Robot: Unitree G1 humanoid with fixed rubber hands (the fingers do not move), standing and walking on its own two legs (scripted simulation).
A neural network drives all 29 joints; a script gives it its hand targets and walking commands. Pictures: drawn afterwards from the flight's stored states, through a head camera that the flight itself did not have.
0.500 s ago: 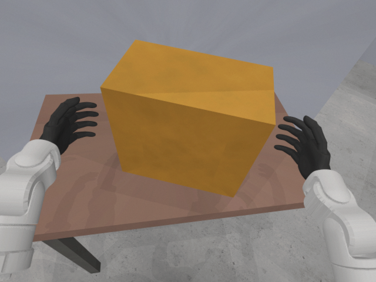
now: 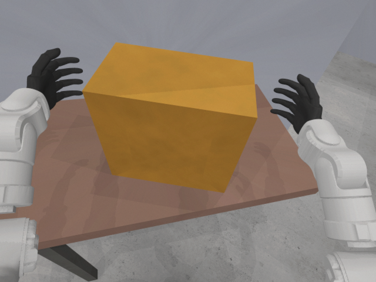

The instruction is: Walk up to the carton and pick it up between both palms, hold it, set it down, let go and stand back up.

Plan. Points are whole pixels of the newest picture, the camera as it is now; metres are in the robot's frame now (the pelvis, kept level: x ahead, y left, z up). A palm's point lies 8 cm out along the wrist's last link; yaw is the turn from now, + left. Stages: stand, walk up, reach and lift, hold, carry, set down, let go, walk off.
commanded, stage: reach and lift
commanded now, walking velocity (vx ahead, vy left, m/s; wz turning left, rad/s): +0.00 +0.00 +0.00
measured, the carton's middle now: (175, 124) +0.45 +0.00 +0.06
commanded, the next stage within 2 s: none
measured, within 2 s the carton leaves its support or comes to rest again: neither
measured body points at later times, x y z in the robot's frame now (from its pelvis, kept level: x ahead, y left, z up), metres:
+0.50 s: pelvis +0.00 +0.00 +0.00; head +0.01 +0.03 +0.45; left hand +0.47 +0.23 +0.23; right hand +0.38 -0.25 +0.21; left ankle +0.03 +0.11 -0.74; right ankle +0.02 -0.11 -0.74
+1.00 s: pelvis +0.00 +0.00 +0.00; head +0.02 +0.03 +0.45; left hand +0.47 +0.24 +0.15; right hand +0.39 -0.27 +0.16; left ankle +0.03 +0.11 -0.74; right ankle +0.02 -0.11 -0.74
